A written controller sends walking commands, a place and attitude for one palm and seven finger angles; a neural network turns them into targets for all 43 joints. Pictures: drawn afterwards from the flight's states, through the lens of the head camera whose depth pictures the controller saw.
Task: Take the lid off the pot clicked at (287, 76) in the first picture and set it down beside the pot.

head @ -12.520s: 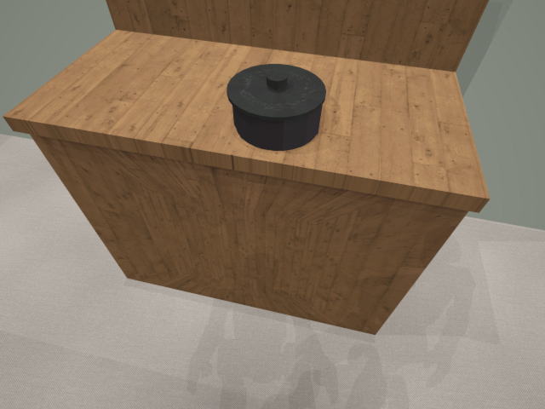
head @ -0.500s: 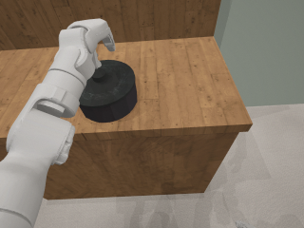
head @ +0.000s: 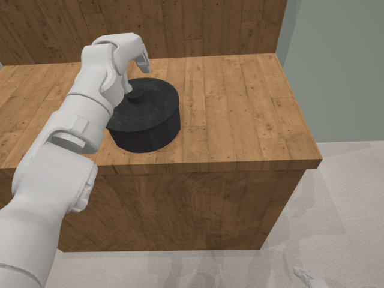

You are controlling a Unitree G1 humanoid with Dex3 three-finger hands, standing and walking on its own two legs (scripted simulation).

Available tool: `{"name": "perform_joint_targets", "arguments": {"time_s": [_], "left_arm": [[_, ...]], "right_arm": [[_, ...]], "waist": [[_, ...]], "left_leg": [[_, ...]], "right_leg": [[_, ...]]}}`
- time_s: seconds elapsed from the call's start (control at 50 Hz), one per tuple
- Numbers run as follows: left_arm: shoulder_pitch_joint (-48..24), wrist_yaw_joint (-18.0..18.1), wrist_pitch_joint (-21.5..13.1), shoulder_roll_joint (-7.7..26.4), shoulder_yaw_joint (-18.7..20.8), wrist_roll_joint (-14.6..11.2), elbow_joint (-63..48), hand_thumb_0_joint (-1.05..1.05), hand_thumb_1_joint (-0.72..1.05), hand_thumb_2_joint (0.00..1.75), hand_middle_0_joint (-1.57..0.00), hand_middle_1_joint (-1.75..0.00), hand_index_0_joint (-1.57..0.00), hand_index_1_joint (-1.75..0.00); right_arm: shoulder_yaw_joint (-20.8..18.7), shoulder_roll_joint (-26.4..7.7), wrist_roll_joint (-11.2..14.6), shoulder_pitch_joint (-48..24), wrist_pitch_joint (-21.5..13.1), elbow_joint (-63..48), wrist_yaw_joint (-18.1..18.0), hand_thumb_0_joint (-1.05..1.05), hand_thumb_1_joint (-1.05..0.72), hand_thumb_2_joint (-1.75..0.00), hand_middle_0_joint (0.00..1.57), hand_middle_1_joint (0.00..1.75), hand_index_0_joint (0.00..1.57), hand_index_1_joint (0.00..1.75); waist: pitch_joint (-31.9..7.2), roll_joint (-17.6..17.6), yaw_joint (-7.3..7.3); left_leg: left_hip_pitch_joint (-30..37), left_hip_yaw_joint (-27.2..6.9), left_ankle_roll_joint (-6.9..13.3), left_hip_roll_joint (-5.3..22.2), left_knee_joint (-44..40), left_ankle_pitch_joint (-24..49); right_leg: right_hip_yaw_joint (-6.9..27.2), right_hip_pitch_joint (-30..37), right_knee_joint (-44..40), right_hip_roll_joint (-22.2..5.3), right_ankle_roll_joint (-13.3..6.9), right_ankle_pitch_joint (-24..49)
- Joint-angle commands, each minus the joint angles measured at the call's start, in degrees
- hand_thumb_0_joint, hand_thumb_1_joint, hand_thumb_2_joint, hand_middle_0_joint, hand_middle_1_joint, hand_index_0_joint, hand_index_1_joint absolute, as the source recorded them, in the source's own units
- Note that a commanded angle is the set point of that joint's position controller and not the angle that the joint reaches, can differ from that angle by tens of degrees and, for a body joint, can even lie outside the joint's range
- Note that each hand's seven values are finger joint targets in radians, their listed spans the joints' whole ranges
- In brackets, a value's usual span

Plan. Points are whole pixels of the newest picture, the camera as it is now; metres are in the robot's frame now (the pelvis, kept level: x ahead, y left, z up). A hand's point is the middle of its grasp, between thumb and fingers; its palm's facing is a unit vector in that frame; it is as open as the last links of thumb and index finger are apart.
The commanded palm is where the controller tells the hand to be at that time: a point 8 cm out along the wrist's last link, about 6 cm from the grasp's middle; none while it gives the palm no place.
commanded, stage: move the open hand above the knob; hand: left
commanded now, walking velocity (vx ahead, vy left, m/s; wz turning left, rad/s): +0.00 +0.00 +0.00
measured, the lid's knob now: (135, 95) +0.51 +0.13 +0.14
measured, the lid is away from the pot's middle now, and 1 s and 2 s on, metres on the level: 0.00 0.00 0.00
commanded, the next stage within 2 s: lower the open fingers around the knob in 0.12 s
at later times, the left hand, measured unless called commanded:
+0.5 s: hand (128, 82) +0.49 +0.13 +0.19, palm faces -0.36 -0.09 -0.93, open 10.0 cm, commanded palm +0.47 +0.14 +0.25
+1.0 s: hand (131, 93) +0.48 +0.13 +0.17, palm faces -0.38 -0.06 -0.92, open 10.0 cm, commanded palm +0.47 +0.13 +0.22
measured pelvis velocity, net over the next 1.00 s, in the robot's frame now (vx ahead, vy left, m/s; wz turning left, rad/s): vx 0.01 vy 0.00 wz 0.00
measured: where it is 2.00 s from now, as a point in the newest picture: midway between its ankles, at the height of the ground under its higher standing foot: outside the picture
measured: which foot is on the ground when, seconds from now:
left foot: down 0.00-1.00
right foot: down 0.00-1.00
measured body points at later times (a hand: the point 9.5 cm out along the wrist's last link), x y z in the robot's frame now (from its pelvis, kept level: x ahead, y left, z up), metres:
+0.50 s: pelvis +0.01 +0.00 +0.00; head +0.04 -0.03 +0.45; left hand +0.50 +0.13 +0.24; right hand +0.07 -0.27 -0.14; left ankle +0.03 +0.11 -0.74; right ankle -0.05 -0.12 -0.74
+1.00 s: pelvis +0.01 +0.00 +0.00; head +0.04 -0.03 +0.45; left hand +0.49 +0.13 +0.22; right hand +0.11 -0.26 -0.14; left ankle +0.03 +0.11 -0.74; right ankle -0.05 -0.12 -0.74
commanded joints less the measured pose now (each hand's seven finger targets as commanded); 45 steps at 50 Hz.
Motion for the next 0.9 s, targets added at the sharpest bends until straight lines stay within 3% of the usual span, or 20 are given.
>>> {"name": "perform_joint_targets", "arguments": {"time_s": [0.0,0.06,0.12,0.2,0.22,0.28,0.34,0.36,0.42,0.48,0.52,0.58,0.62,0.68,0.7,0.72,0.74,0.78,0.84,0.88], "left_arm": [[-35.65,2.94,-0.32,12.96,4.84,1.43,-10.53,0.00,-0.39,1.69,-0.87,-0.08,-0.87,-0.08],[-32.83,2.54,0.01,10.39,3.08,1.20,-8.08,0.00,-0.39,1.69,-0.87,-0.08,-0.87,-0.08],[-33.10,2.17,1.33,11.03,3.31,1.59,-3.49,0.00,-0.39,1.69,-0.87,-0.08,-0.87,-0.08],[-36.64,2.74,-0.66,13.27,5.03,1.73,-8.44,0.00,-0.39,1.69,-0.87,-0.08,-0.87,-0.08],[-36.19,2.05,1.51,11.14,3.95,1.30,-3.00,0.00,-0.39,1.69,-0.87,-0.08,-0.87,-0.08],[-34.05,1.29,3.01,13.86,6.17,1.26,-1.02,0.00,-0.39,1.69,-0.87,-0.08,-0.87,-0.08],[-34.27,0.61,3.35,10.66,3.23,1.13,0.01,0.00,-0.39,1.69,-0.87,-0.08,-0.87,-0.08],[-34.82,0.46,3.00,9.89,2.71,0.66,-1.58,0.00,-0.39,1.69,-0.87,-0.08,-0.87,-0.08],[-34.74,0.15,2.15,13.02,5.13,1.16,-3.10,0.00,-0.39,1.69,-0.87,-0.08,-0.87,-0.08],[-35.16,0.15,0.60,13.12,5.77,0.84,-9.58,0.00,-0.39,1.69,-0.87,-0.08,-0.87,-0.08],[-31.62,0.06,0.88,12.21,5.75,1.04,-9.19,0.00,-0.39,1.69,-0.87,-0.08,-0.87,-0.08],[-26.40,-0.13,1.72,11.90,5.66,0.74,-4.29,0.00,-0.39,1.69,-0.87,-0.08,-0.87,-0.08],[-26.17,0.07,1.85,13.50,6.48,0.55,-4.10,0.00,-0.39,1.69,-0.87,-0.08,-0.87,-0.08],[-33.14,0.50,1.11,12.93,5.06,0.58,-10.56,0.00,-0.39,1.69,-0.87,-0.08,-0.87,-0.08],[-32.48,0.41,1.08,9.71,2.89,0.55,-9.77,0.00,-0.39,1.69,-0.87,-0.08,-0.87,-0.08],[-32.91,0.53,0.98,9.90,3.11,0.40,-9.73,0.00,-0.39,1.69,-0.87,-0.08,-0.87,-0.08],[-33.14,0.41,0.89,8.51,1.90,0.33,-9.73,0.00,-0.39,1.69,-0.87,-0.08,-0.87,-0.08],[-31.21,0.68,0.99,9.87,3.50,-0.02,-6.92,0.00,-0.39,1.69,-0.87,-0.08,-0.87,-0.08],[-28.42,0.71,1.66,8.53,2.76,-0.22,-1.12,0.00,-0.39,1.69,-0.87,-0.08,-0.87,-0.08],[-30.27,1.11,1.31,8.07,2.46,-0.27,-2.96,0.00,-0.39,1.69,-0.87,-0.08,-0.87,-0.08]], "right_arm": [[-1.78,-6.51,-0.20,-1.20,-2.27,-5.82,-0.77,0.00,-0.90,-0.90,0.20,0.30,0.20,0.30],[-1.96,-6.67,-0.28,-0.84,-1.83,-5.57,-0.60,0.00,-0.90,-0.90,0.20,0.30,0.20,0.30],[-1.65,-7.11,-0.09,-0.36,-1.07,-4.55,-0.83,0.00,-0.90,-0.90,0.20,0.30,0.20,0.30],[-1.73,-6.74,-0.52,-0.52,-2.10,-5.55,-1.01,0.00,-0.90,-0.90,0.20,0.30,0.20,0.30],[-1.69,-6.78,-0.67,-0.36,-2.14,-4.42,-1.04,0.00,-0.90,-0.90,0.20,0.30,0.20,0.30],[-1.87,-7.61,-0.65,1.24,-1.89,-3.95,-0.83,0.00,-0.90,-0.90,0.20,0.30,0.20,0.30],[-1.91,-7.51,-0.60,1.35,-2.12,-3.95,-1.05,0.00,-0.90,-0.90,0.20,0.30,0.20,0.30],[-2.29,-7.68,-0.68,1.75,-2.23,-3.90,-0.94,0.00,-0.90,-0.90,0.20,0.30,0.20,0.30],[-2.43,-7.85,-0.94,1.95,-2.62,-4.29,-1.05,0.00,-0.90,-0.90,0.20,0.30,0.20,0.30],[-2.88,-7.52,-1.07,1.89,-3.28,-5.22,-0.67,0.00,-0.90,-0.90,0.20,0.30,0.20,0.30],[-3.14,-7.44,-1.05,2.25,-3.23,-5.24,-0.21,0.00,-0.90,-0.90,0.20,0.30,0.20,0.30],[-2.83,-7.81,-0.56,2.36,-2.31,-4.93,0.01,0.00,-0.90,-0.90,0.20,0.30,0.20,0.30],[-2.52,-7.84,-0.48,1.89,-2.06,-5.30,-0.23,0.00,-0.90,-0.90,0.20,0.30,0.20,0.30],[-2.74,-7.60,-0.54,1.21,-1.97,-5.74,-0.45,0.00,-0.90,-0.90,0.20,0.30,0.20,0.30],[-2.87,-7.12,-0.53,1.02,-2.22,-5.70,-0.59,0.00,-0.90,-0.90,0.20,0.30,0.20,0.30],[-2.99,-7.20,-0.52,1.58,-2.16,-5.35,-0.62,0.00,-0.90,-0.90,0.20,0.30,0.20,0.30],[-3.02,-7.12,-0.43,1.57,-2.20,-5.29,-0.69,0.00,-0.90,-0.90,0.20,0.30,0.20,0.30],[-3.09,-7.42,-0.62,2.09,-1.95,-4.67,-0.75,0.00,-0.90,-0.90,0.20,0.30,0.20,0.30],[-2.60,-7.42,-0.49,2.22,-1.32,-3.95,-0.95,0.00,-0.90,-0.90,0.20,0.30,0.20,0.30],[-2.72,-7.44,-0.72,2.04,-1.13,-4.05,-0.86,0.00,-0.90,-0.90,0.20,0.30,0.20,0.30]], "waist": [[-23.75,-5.29,-0.91],[-22.75,-5.62,-1.16],[-17.60,-7.96,-1.96],[-24.43,-4.93,-1.24],[-23.84,-4.22,-1.18],[-22.16,-7.69,-0.85],[-19.84,-8.55,-1.81],[-20.53,-7.92,-2.01],[-23.64,-7.48,-1.66],[-29.19,-4.87,-1.08],[-28.15,-2.94,-0.82],[-21.13,-6.14,-0.72],[-20.34,-7.32,-0.42],[-24.63,-4.54,-1.33],[-24.37,-3.77,-1.86],[-25.10,-4.45,-2.11],[-24.67,-4.27,-2.49],[-24.51,-5.42,-2.33],[-20.31,-8.42,-2.34],[-22.59,-6.84,-2.30]], "left_leg": [[20.36,0.17,3.31,-2.30,1.02,14.14],[19.90,0.09,3.22,-2.19,1.46,16.29],[16.77,0.47,3.11,-2.23,0.08,11.05],[20.11,0.00,3.31,-2.29,1.19,14.66],[20.00,-0.17,3.39,-2.66,1.02,14.76],[17.59,0.04,3.47,-2.59,0.70,14.66],[16.99,0.42,3.79,-2.93,0.69,12.91],[17.84,0.37,3.78,-2.79,0.99,13.89],[18.73,0.23,3.93,-2.98,1.78,15.48],[22.95,-0.44,3.99,-2.54,3.49,23.32],[23.67,-0.80,3.79,-2.28,4.03,26.11],[19.42,-0.10,3.82,-2.38,3.24,23.06],[17.94,0.15,3.90,-2.70,2.80,20.82],[21.14,-0.03,3.87,-2.53,3.21,21.51],[22.40,-0.27,4.00,-2.52,3.91,22.91],[22.89,-0.69,3.87,-2.29,3.83,22.17],[23.15,-0.55,3.86,-2.33,3.88,21.28],[22.25,-0.52,3.86,-2.31,3.92,20.36],[18.32,0.07,3.72,-2.75,2.84,15.31],[19.20,0.12,3.64,-2.70,3.12,16.54]], "right_leg": [[-0.98,-2.65,-3.49,3.18,-1.73,22.28],[-1.31,-2.82,-3.54,3.26,-1.84,23.47],[-1.52,-4.67,-4.58,3.38,-1.56,20.41],[-0.86,-2.22,-3.44,3.27,-1.77,23.09],[-1.15,-2.68,-3.13,3.26,-1.81,23.64],[-1.26,-1.49,-3.55,3.35,-1.55,24.79],[-1.32,-3.22,-4.14,3.47,-1.28,23.97],[-1.48,-3.29,-4.18,3.50,-1.41,24.45],[-0.93,-2.00,-3.50,3.49,-1.22,26.30],[-0.84,-1.14,-2.29,3.51,-1.25,29.58],[-1.25,-2.71,-2.10,3.73,-1.38,28.82],[-1.82,-3.72,-2.69,3.98,-1.46,27.84],[-1.65,-2.59,-2.79,3.87,-1.37,28.02],[-1.13,-2.70,-2.72,3.64,-1.36,28.34],[-1.20,-4.46,-2.59,3.85,-1.44,28.04],[-1.39,-4.91,-2.74,3.99,-1.33,26.60],[-1.50,-5.87,-2.83,4.14,-1.35,25.93],[-1.46,-5.58,-2.71,4.09,-1.43,25.77],[-1.92,-5.94,-2.90,4.09,-1.41,24.50],[-1.69,-5.28,-2.45,3.84,-1.47,25.78]]}}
